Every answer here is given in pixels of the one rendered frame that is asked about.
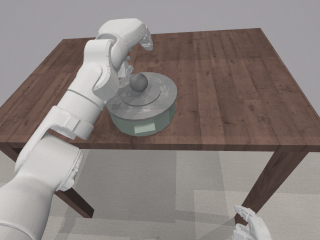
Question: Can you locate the knob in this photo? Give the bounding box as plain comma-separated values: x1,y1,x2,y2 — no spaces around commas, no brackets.
129,73,148,92

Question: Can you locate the robot left upper arm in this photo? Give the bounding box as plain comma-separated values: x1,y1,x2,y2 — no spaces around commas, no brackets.
0,132,84,240

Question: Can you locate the lid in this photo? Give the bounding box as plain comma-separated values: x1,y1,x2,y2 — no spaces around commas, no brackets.
106,72,178,122

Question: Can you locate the robot left forearm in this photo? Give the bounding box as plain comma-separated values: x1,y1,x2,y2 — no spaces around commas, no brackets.
14,31,128,175

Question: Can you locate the robot right hand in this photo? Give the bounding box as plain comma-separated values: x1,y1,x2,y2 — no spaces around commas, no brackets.
233,205,273,240

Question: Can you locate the table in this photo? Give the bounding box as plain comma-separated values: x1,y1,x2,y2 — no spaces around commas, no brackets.
0,28,320,226

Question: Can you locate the pot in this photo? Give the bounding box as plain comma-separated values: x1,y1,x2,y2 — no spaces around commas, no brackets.
109,103,176,137

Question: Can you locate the robot left hand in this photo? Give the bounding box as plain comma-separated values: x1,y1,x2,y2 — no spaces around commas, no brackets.
98,18,154,78

